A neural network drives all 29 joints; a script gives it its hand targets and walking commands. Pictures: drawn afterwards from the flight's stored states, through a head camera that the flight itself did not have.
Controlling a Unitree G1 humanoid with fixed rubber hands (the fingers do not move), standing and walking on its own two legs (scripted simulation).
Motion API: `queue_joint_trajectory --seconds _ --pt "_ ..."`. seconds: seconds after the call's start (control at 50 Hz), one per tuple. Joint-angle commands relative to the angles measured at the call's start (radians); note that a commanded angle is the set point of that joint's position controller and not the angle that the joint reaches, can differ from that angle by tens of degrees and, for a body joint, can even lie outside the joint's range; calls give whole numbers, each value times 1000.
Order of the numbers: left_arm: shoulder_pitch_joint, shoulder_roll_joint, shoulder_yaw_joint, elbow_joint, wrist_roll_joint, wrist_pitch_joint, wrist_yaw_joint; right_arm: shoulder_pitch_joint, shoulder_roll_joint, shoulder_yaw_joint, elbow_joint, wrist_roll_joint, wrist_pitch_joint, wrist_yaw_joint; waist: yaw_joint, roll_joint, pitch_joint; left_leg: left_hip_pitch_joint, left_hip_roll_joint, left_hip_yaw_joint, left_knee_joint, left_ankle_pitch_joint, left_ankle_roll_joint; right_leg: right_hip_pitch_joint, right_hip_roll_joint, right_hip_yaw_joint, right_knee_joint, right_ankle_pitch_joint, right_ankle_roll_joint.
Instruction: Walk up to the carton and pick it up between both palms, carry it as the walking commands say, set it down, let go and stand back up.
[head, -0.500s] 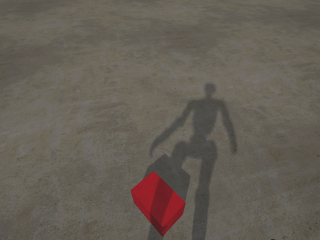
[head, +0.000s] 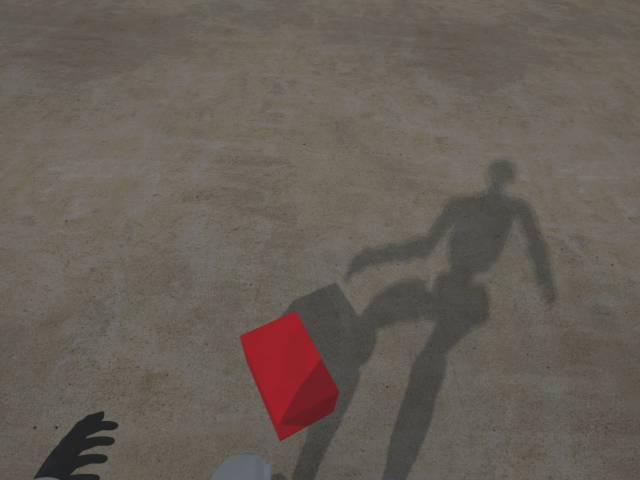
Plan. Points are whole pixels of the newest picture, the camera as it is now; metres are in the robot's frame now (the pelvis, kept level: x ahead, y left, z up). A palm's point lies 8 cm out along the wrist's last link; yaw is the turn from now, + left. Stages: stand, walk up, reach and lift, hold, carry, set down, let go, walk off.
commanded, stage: walk up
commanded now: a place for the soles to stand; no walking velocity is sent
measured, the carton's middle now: (288, 374) +0.48 +0.07 -0.66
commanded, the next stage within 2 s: none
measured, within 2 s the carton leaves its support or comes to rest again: neither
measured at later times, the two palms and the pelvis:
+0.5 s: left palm out of the picture +0.03 +0.14 -0.10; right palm out of the picture +0.17 -0.54 -0.09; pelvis +0.02 -0.20 -0.03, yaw +15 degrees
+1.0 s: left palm out of the picture -0.12 +0.15 -0.07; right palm (613, 375) +0.28 -0.42 -0.07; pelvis +0.00 -0.19 -0.01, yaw +27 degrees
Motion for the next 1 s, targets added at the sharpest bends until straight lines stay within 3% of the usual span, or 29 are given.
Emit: queue_joint_trajectory --seconds 0.0,0.02,0.04,0.06,0.08,0.1,0.12,0.2,0.24,0.28,0.32,0.34,0.36,0.38,0.4,0.42,0.44,0.46,0.52,0.58,0.68,0.76,0.84,0.88,0.9,0.92,0.94,0.96,0.98 --pt "-93 220 50 -145 -1 -4 14 256 -179 -54 -1 12 -22 -8 -68 -137 -68 259 24 -7 -257 110 57 -110 -208 164 -147 129 -190" --pt "-121 195 41 -166 -4 3 13 335 -184 -64 17 5 -30 -13 -121 -51 -91 431 43 -76 -412 169 81 -227 -157 98 13 69 -142" --pt "-100 141 29 -180 -6 5 11 372 -241 -88 6 -12 -35 -24 -163 153 -84 560 173 -322 -590 112 128 -391 -60 -3 260 -28 -63" --pt "-14 132 31 -182 6 13 19 317 -313 -103 -52 -19 -39 -34 -104 207 -116 528 401 -730 -674 210 196 -480 -21 86 508 -145 1" --pt "37 203 48 -161 6 32 21 218 -328 -98 -93 -4 -40 -38 -40 46 -86 387 455 -761 -657 232 240 -412 -67 205 583 -135 25" --pt "73 217 56 -159 -6 36 18 156 -332 -94 -113 -4 -42 -41 7 9 -43 310 431 -707 -643 247 274 -422 -37 222 622 -150 37" --pt "59 243 71 -148 -11 34 16 124 -313 -90 -120 1 -44 -37 0 2 -46 251 389 -612 -586 304 295 -362 -48 223 648 -159 35" --pt "117 217 81 -105 -30 23 13 84 -257 -74 -143 -5 -37 -15 -9 129 -84 134 197 -286 -467 322 205 -214 -31 167 566 -81 38" --pt "144 185 72 -89 -43 16 20 56 -239 -69 -159 -15 -24 5 -10 208 -77 74 131 -230 -484 211 169 -154 -8 107 436 -93 29" --pt "141 175 63 -77 -51 -1 29 35 -243 -67 -186 -29 -8 29 -30 297 -74 8 112 -225 -510 59 163 -63 10 38 280 -181 29" --pt "220 187 63 -29 -56 -31 52 -20 -238 -60 -209 -33 14 61 0 340 -100 -44 82 -230 -435 -19 144 64 50 -42 100 -164 35" --pt "271 204 69 -2 -46 -49 66 9 -192 -47 -203 -38 27 72 26 230 -111 -99 35 -194 -264 -54 121 133 54 -13 -7 -152 42" --pt "306 273 78 4 -25 -68 81 25 -106 -22 -217 -30 33 69 64 -38 -95 -213 -77 -161 30 -83 67 127 -83 254 -191 -267 -3" --pt "239 391 95 -36 -24 -83 89 15 -59 -9 -250 -19 34 56 36 -214 -38 -340 -115 -182 149 -191 5 52 -341 677 -373 -393 -78" --pt "170 368 93 -41 -35 -93 94 -17 -117 -27 -234 -19 38 53 8 -48 33 -314 -57 -270 201 -49 10 -17 -384 694 -391 -388 -118" --pt "116 390 95 -39 -57 -97 105 -13 -160 -40 -222 -8 29 57 -7 -66 3 -314 -21 -268 227 7 16 -9 -404 703 -406 -347 -155" --pt "100 334 76 -36 -55 -101 103 -25 -169 -41 -196 -3 27 58 -21 -29 60 -298 -22 -268 211 65 2 -16 -324 553 -367 -206 -103" --pt "91 319 66 -24 -51 -109 108 8 -159 -42 -171 5 31 67 -32 -91 58 -249 -30 -240 222 86 -8 -20 -283 470 -319 -57 -96" --pt "140 283 55 4 -56 -134 123 66 -141 -35 -140 5 58 96 -18 -127 27 -214 -46 -215 201 140 -6 91 -231 281 -236 243 -81" --pt "228 269 52 28 -63 -152 141 -5 -117 -34 -163 -6 73 126 5 -143 -2 -244 -55 -216 124 190 -12 220 -218 217 -229 386 -56" --pt "278 273 53 16 -56 -152 149 -85 -102 -37 -190 -15 85 157 32 -142 -82 -209 -31 -161 3 144 -24 336 -269 164 -216 464 -114" --pt "292 306 50 0 -49 -148 143 -152 -79 -32 -217 -16 86 178 49 -147 -98 -91 -2 -86 -125 83 -4 272 -302 115 -201 407 -169" --pt "261 351 45 -12 -45 -138 135 -143 -86 -44 -201 -7 83 184 27 -164 -90 64 -31 -11 -253 62 13 157 -325 83 -197 237 -164" --pt "239 325 26 -21 -44 -130 129 -72 -93 -55 -156 -5 74 179 -20 -101 -110 257 -68 11 -396 98 44 47 -277 7 -96 165 -116" --pt "251 262 7 -21 -43 -127 123 -13 -110 -64 -129 -4 61 168 -57 19 -141 388 -45 -61 -501 94 73 -39 -223 -44 39 76 -75" --pt "256 172 -18 -34 -54 -129 119 28 -187 -85 -133 -20 49 154 -104 287 -147 496 153 -402 -647 46 160 -233 -116 -99 286 -64 -10" --pt "237 171 -30 -37 -56 -124 122 -25 -200 -70 -163 -7 36 144 -74 252 -98 439 270 -609 -707 64 238 -319 -48 -11 334 -249 17" --pt "228 235 -15 -23 -48 -120 125 -70 -222 -71 -168 6 33 140 -52 182 -52 355 305 -621 -715 -10 281 -304 -66 40 359 -267 27" --pt "204 265 -7 9 -49 -120 125 -77 -207 -65 -146 18 32 138 -52 160 -8 274 265 -532 -683 86 274 -253 -80 59 370 -239 31"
